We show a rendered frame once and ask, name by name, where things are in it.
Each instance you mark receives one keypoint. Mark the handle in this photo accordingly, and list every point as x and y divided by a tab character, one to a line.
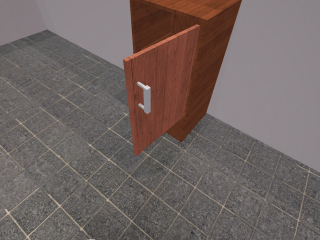
146	97

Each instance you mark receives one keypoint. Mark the cupboard door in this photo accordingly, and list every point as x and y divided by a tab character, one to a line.
166	68

